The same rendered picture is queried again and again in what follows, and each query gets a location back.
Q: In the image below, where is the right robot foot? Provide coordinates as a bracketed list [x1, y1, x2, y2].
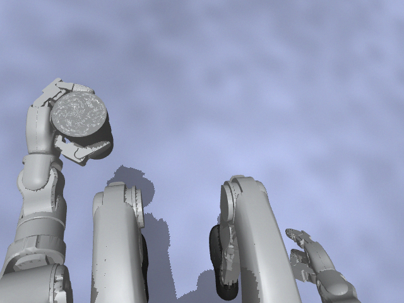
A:
[209, 224, 239, 300]

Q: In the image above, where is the cup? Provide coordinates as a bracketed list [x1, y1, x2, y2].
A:
[51, 91, 114, 160]

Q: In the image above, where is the right robot hand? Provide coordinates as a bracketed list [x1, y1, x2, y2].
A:
[285, 229, 336, 284]

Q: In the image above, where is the left robot arm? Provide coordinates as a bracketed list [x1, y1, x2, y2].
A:
[0, 153, 73, 303]

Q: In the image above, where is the left robot hand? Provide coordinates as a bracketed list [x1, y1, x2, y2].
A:
[26, 78, 111, 167]

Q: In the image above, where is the right robot arm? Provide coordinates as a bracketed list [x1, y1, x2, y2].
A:
[316, 270, 361, 303]

